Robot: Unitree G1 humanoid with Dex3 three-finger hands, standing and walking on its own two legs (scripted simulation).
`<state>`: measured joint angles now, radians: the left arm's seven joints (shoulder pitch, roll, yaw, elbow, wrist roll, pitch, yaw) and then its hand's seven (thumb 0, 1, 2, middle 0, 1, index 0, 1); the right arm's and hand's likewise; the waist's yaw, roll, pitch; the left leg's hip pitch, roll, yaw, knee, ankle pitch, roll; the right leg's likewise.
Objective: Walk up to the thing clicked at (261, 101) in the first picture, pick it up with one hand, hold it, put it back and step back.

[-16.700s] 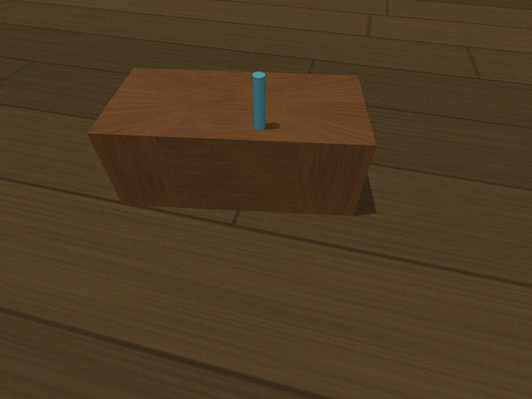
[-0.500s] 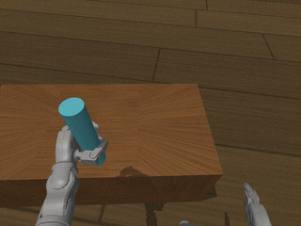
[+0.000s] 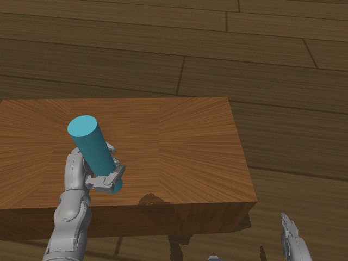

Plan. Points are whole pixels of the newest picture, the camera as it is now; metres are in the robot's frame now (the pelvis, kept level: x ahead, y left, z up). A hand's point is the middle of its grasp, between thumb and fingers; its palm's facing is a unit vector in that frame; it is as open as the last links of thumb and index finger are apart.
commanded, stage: hold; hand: left
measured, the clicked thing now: (100, 161) +0.31 +0.17 +0.09
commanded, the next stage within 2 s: crouch in 1.20 s
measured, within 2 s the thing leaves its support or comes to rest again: neither
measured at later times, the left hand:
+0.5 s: hand (107, 163) +0.32 +0.16 +0.06, palm faces +0.12 -0.99 +0.00, open 7.4 cm
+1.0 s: hand (103, 155) +0.33 +0.17 +0.08, palm faces +0.12 -0.99 -0.01, open 7.4 cm
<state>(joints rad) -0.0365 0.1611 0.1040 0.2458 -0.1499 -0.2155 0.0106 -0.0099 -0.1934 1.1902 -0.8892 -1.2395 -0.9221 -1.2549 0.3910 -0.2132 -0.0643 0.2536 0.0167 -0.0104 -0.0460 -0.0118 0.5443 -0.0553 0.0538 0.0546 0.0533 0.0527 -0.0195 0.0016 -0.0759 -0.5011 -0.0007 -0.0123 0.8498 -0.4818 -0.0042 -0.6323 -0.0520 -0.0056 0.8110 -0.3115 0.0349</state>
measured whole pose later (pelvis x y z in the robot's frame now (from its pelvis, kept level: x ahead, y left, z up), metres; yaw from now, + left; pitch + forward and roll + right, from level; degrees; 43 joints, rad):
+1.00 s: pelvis +0.00 +0.00 +0.00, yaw +0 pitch +7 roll +0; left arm -0.10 0.18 0.11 0.28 -0.16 -0.21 0.01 -0.01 -0.19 1.19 -0.89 -1.24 -0.92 -1.26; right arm 0.38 -0.21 -0.06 0.30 0.02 -0.03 -0.05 -0.01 0.54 -0.06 0.05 0.05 0.05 0.05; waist -0.02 0.00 -0.08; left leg -0.47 0.00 -0.02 0.82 -0.47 0.00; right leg -0.60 -0.05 -0.01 0.78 -0.30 0.04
